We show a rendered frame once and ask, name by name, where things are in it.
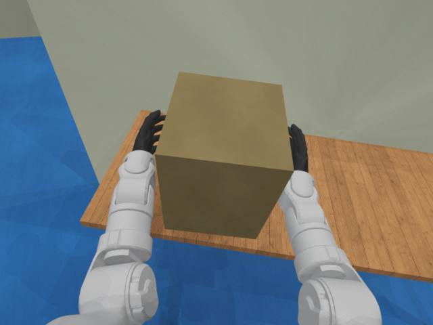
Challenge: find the left robot upper arm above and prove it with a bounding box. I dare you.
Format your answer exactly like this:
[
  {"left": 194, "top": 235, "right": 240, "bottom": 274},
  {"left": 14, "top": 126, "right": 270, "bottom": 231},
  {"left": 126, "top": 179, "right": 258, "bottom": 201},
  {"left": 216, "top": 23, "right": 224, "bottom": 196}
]
[{"left": 46, "top": 261, "right": 158, "bottom": 325}]

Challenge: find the right robot hand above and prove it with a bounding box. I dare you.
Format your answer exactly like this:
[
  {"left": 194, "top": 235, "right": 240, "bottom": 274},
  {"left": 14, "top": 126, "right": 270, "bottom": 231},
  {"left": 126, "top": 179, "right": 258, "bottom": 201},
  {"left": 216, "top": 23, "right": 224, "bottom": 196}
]
[{"left": 288, "top": 124, "right": 309, "bottom": 173}]

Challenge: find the right robot upper arm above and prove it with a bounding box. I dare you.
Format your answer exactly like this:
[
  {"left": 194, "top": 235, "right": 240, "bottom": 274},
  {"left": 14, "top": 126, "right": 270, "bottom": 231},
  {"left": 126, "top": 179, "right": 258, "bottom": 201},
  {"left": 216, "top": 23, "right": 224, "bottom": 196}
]
[{"left": 298, "top": 277, "right": 382, "bottom": 325}]

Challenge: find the left robot hand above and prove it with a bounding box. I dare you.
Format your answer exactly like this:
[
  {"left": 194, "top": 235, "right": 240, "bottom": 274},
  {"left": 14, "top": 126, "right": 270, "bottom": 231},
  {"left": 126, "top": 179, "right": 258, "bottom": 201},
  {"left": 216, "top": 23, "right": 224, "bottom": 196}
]
[{"left": 133, "top": 110, "right": 166, "bottom": 155}]

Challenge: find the left robot forearm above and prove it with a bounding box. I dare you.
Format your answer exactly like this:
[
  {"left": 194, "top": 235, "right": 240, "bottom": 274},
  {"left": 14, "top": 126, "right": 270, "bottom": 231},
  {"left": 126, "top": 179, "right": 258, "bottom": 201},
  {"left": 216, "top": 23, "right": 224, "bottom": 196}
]
[{"left": 78, "top": 150, "right": 156, "bottom": 314}]

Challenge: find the right robot forearm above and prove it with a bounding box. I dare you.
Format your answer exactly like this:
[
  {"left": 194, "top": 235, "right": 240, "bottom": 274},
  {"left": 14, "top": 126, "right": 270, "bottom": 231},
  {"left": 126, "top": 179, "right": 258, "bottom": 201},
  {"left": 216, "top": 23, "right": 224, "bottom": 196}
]
[{"left": 278, "top": 171, "right": 382, "bottom": 321}]

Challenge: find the carton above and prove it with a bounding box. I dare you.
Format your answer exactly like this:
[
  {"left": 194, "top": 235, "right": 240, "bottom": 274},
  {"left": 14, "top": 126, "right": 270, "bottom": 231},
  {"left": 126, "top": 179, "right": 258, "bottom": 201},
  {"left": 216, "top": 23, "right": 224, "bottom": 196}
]
[{"left": 155, "top": 72, "right": 294, "bottom": 239}]

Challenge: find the table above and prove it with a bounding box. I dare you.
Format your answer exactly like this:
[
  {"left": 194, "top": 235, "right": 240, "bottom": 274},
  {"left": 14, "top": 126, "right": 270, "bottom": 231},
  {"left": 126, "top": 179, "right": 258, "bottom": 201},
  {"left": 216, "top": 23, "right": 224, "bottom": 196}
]
[{"left": 80, "top": 110, "right": 433, "bottom": 283}]

